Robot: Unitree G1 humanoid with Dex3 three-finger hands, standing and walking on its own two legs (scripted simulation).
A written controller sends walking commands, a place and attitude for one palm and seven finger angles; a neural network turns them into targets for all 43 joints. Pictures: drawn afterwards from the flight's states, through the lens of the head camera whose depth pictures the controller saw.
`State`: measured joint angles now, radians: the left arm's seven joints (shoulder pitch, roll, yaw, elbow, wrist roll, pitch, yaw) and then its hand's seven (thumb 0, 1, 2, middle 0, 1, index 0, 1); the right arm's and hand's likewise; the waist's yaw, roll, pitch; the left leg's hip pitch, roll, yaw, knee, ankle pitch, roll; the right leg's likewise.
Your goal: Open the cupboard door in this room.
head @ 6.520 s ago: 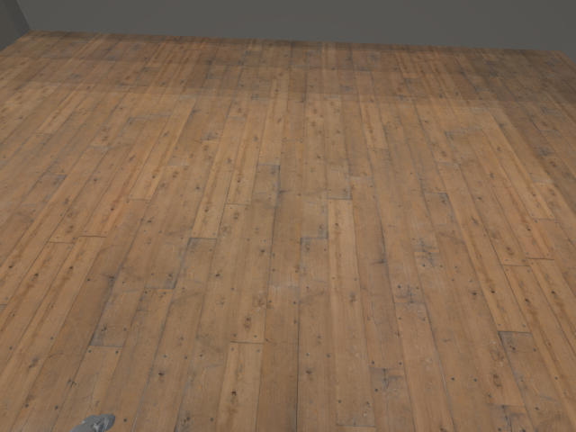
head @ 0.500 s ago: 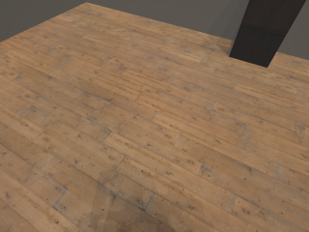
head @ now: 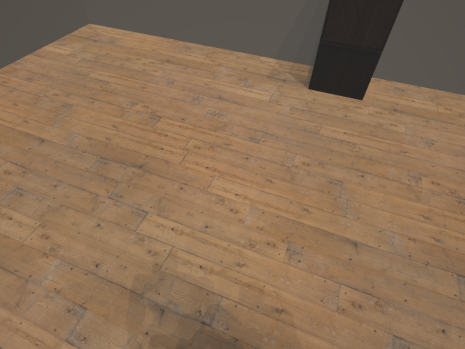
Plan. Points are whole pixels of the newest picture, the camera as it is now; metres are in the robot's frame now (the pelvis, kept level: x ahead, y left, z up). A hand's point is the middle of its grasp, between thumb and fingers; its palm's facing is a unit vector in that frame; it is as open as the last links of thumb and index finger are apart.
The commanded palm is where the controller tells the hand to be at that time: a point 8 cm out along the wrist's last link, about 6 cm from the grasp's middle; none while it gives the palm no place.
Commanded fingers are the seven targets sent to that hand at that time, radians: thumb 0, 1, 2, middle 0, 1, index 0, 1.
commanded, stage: stand and wait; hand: left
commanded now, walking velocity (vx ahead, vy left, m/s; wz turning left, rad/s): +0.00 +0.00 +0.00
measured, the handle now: out of the picture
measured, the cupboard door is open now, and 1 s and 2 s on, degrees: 0 0 0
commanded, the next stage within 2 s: turn or walk to find it in 0.30 s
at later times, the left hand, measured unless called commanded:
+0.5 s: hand out of the picture -0.02 +0.16 -0.17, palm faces +0.07 -0.98 -0.18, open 7.3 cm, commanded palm none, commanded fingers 0.00 0.90 0.90 -0.20 -0.30 -0.20 -0.30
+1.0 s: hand out of the picture -0.02 +0.18 -0.17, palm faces +0.08 -0.98 -0.21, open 7.3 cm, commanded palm none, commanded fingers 0.00 0.90 0.90 -0.20 -0.30 -0.20 -0.30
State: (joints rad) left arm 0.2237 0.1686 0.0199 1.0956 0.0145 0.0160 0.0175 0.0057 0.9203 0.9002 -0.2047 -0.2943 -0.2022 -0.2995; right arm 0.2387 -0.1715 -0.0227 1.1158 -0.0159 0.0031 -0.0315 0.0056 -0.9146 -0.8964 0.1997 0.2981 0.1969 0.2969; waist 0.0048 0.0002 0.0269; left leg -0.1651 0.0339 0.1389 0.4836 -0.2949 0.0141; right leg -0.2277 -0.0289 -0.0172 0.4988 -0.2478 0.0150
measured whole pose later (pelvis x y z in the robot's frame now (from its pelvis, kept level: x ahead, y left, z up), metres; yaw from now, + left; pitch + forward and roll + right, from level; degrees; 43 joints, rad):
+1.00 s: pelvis -0.01 +0.00 +0.01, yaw +3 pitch -2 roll +0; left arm 0.26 0.18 0.00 1.15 0.01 -0.02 0.02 0.00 0.91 0.90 -0.21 -0.29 -0.20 -0.30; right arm 0.25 -0.18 -0.02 1.14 -0.01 -0.01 -0.02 0.01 -0.91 -0.90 0.20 0.30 0.20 0.30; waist 0.01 0.00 0.04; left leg -0.14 0.02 0.09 0.40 -0.23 0.01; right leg -0.17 -0.04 -0.07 0.41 -0.20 0.01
